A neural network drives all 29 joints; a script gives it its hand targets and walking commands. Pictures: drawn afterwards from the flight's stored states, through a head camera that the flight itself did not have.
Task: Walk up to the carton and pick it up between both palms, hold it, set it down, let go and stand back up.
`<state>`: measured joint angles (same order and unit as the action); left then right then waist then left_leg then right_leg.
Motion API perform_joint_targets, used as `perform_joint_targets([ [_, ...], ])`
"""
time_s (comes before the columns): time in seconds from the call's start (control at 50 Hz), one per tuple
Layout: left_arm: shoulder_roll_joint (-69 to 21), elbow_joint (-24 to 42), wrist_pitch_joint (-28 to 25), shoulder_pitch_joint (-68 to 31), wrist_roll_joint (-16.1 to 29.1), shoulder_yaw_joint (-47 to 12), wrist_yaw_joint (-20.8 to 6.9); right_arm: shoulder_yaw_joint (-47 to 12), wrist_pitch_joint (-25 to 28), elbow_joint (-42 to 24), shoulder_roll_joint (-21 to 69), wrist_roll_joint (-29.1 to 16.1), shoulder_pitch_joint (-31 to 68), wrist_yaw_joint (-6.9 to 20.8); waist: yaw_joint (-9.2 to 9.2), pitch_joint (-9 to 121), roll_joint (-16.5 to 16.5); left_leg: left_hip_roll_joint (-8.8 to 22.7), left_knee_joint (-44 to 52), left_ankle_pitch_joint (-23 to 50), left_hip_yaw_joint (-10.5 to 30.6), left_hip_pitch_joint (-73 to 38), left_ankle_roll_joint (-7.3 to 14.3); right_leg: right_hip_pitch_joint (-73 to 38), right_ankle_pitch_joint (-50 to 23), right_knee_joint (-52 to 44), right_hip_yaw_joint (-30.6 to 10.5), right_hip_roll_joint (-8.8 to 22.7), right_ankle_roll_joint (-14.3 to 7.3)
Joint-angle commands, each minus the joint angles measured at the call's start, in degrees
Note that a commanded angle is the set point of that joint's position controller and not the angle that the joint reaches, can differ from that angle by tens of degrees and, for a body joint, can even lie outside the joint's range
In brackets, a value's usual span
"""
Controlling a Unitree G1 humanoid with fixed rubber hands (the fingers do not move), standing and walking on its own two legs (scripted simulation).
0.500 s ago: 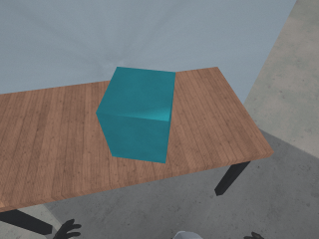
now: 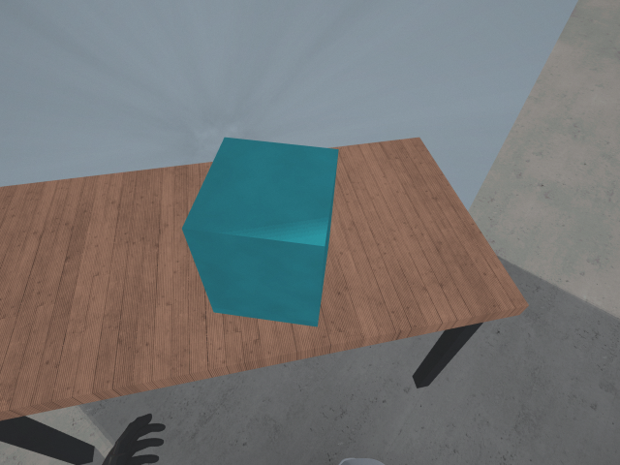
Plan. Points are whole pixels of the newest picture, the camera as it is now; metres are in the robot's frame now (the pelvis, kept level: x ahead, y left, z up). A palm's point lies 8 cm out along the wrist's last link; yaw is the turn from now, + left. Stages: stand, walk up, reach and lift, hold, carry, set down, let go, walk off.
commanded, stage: walk up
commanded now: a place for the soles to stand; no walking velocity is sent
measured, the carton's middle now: (272, 235) +0.49 +0.07 -0.05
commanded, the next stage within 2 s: reach and lift in 0.14 s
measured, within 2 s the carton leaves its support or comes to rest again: neither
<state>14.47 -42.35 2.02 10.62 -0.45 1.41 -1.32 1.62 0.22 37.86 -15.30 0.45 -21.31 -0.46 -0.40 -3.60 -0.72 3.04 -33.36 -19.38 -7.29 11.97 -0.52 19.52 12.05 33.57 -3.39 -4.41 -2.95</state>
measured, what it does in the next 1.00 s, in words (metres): stands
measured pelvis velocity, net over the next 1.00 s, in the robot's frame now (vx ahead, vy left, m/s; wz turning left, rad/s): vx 0.03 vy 0.03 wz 0.06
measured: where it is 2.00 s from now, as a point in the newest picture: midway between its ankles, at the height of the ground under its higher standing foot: outside the picture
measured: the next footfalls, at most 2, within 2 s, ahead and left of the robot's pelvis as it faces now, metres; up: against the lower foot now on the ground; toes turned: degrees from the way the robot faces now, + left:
none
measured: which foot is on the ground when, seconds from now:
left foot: down 0.00-1.00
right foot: down 0.00-1.00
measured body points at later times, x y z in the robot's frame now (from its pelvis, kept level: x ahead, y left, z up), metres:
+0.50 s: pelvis +0.00 -0.01 -0.01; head +0.03 +0.01 +0.44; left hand +0.19 +0.24 -0.09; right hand +0.17 -0.23 -0.09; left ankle -0.02 +0.12 -0.73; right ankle +0.06 -0.08 -0.73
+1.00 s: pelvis +0.03 +0.03 +0.01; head +0.03 +0.04 +0.46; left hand +0.19 +0.27 -0.06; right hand +0.18 -0.18 -0.07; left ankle -0.02 +0.12 -0.73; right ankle +0.06 -0.08 -0.73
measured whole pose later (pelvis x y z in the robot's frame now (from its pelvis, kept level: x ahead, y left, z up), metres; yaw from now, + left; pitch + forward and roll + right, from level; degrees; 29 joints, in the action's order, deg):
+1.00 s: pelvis +0.03 +0.03 +0.01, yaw +4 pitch -4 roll -1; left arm 16.3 -30.4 -4.8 11.4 6.0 -1.6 -4.1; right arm 2.8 19.3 35.8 -4.4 -2.7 -17.7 -4.0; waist -0.5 -5.2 -0.8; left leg 1.3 -29.0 -19.4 -4.2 5.2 1.1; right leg 10.1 12.1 26.6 -0.3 -2.2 -1.1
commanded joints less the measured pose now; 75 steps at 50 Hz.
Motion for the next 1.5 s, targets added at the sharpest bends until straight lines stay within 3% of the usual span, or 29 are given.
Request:
perform_joint_targets([
  [0.0, 8.9, 5.4, -1.1, -1.8, 0.0, 2.2, 0.3, 2.9, 1.2, -4.8, -9.2, 0.0, -3.0, -0.4, 0.16, 3.6, -0.6, 5.2, 7.1, 2.1, 7.0, 2.0, 3.5, -3.3, -4.8, -7.2, -10.2, 7.5, -1.0],
  [0.12, 9.1, 5.2, -1.0, -2.2, 0.1, 2.2, 0.3, 3.0, 1.1, -4.9, -9.1, -0.1, -3.0, -0.4, 0.08, 2.7, -0.6, 5.0, 7.1, 1.2, 7.0, 2.1, 3.4, -2.5, -3.3, -7.8, -10.4, 7.6, -1.0],
  [0.14, 9.2, 12.2, 7.7, -22.8, 0.9, 0.3, 2.1, 6.1, 7.7, -1.6, -3.9, 2.9, 24.4, 1.5, 0.56, 2.2, 4.2, 2.2, 2.4, -7.8, 2.7, 15.4, 1.6, -1.4, 13.7, 1.3, 0.8, 4.6, -1.3],
  [0.16, 6.0, 13.1, 12.1, -15.9, -0.9, -0.1, 3.6, 6.2, 8.7, -0.8, -6.7, 3.2, 16.9, 3.4, 0.16, -1.7, 5.5, 4.1, 5.1, -15.4, 4.2, 22.0, 4.0, -8.1, 12.1, 5.2, 2.3, 3.0, -0.5],
  [0.18, 5.7, 14.6, 14.2, -15.7, -1.8, 0.8, 3.7, 6.8, 8.7, -2.3, -7.6, 2.6, 16.6, 4.2, 0.21, 1.1, 3.0, 4.4, 4.3, -13.5, 3.0, 24.7, 4.6, -12.1, 9.9, 6.7, 2.7, 2.9, 0.1],
  [0.22, 5.9, 17.3, 17.1, -14.7, -1.1, 0.9, 2.9, 7.2, 8.3, -3.1, -6.5, 2.4, 14.0, 3.8, -0.20, 4.6, -2.0, 2.3, -0.4, -7.0, 1.2, 15.0, 2.9, -5.4, 12.3, 1.8, -0.1, 5.7, 0.3],
  [0.26, 6.6, 21.0, 18.9, -13.1, -0.7, 1.4, 2.1, 7.2, 7.7, -4.9, -5.2, 2.0, 10.8, 2.6, -0.43, 6.5, -4.1, 0.9, -1.8, -3.4, 1.4, 8.2, 2.1, -2.8, 9.5, -1.6, -1.2, 7.0, 0.6],
  [0.3, 8.1, 23.3, 19.1, -10.5, -1.5, 3.0, 1.6, 6.2, 7.3, -5.9, -4.3, 1.2, 7.9, 1.2, -0.79, 7.6, -5.5, -0.6, -1.8, -0.2, 1.5, 5.3, 1.6, -6.2, 1.8, -3.0, -2.5, 7.9, 1.5],
  [0.36, 9.4, 24.5, 17.6, -7.4, -2.7, 5.3, 1.0, 4.3, 7.7, -6.1, -2.5, -0.2, 5.6, -0.6, -0.78, 7.0, -5.4, -2.0, -0.2, 2.7, 1.2, 5.8, 1.1, -12.5, -6.3, -4.2, -4.2, 8.3, 2.7],
  [0.4, 9.5, 25.0, 16.4, -7.2, -2.8, 5.7, 0.7, 3.7, 8.1, -6.3, -1.3, -0.6, 5.6, -1.6, -1.01, 5.4, -3.9, -2.4, 1.5, 3.1, 1.0, 5.6, 0.9, -13.7, -7.7, -5.1, -4.1, 8.0, 2.8],
  [0.5, 9.3, 25.1, 13.0, -7.7, -1.2, 5.0, -0.3, 3.3, 9.7, -7.9, 1.9, -0.3, 6.3, -2.8, -1.75, 1.7, -0.2, -2.4, 5.7, 2.9, 0.7, 4.4, 1.4, -13.6, -5.4, -7.4, -2.1, 6.6, 2.3],
  [0.66, 9.8, 25.0, 4.3, -5.9, 2.9, 2.4, -1.1, 3.1, 13.9, -11.8, 4.6, -0.6, 4.9, -3.2, -1.10, 3.4, 3.5, -0.9, 10.9, 4.5, 1.3, 5.9, 2.3, -18.5, -6.3, -7.5, 0.9, 4.1, 0.8],
  [0.94, 9.8, 18.6, -10.5, -1.3, 6.9, -0.5, -3.0, 2.8, 22.4, -7.7, 5.5, -4.1, 4.0, -4.0, 0.40, 3.6, 3.7, -0.9, 10.4, 16.8, 4.4, -1.2, -0.4, -17.1, -10.6, -10.6, 1.6, 3.3, -0.6],
  [1.2, 10.4, 19.2, -20.3, -0.9, 10.3, -3.6, -4.9, 2.3, 28.4, -5.4, 7.1, -7.7, 6.6, -5.4, 0.06, 2.2, 5.9, -1.0, 7.7, 21.2, 7.6, -1.7, -2.4, -16.5, -9.8, -10.5, 1.1, 3.2, -1.5],
  [1.36, 11.0, 20.5, -23.7, -0.6, 12.4, -5.2, -5.8, 2.3, 31.5, -5.3, 8.3, -8.4, 8.4, -6.5, 0.04, 1.7, 6.1, -0.6, 6.4, 20.6, 9.2, 0.4, -2.8, -16.3, -7.2, -9.4, 1.3, 2.9, -1.7],
  [1.48, 11.5, 21.1, -25.8, -3.4, 14.2, -6.6, -5.6, 2.5, 32.8, -6.0, 9.2, -8.6, 11.7, -7.1, -0.11, 1.6, 6.4, -0.1, 6.6, 14.8, 10.4, 4.6, -2.5, -16.7, -3.8, -7.6, 1.3, 2.9, -1.8],
])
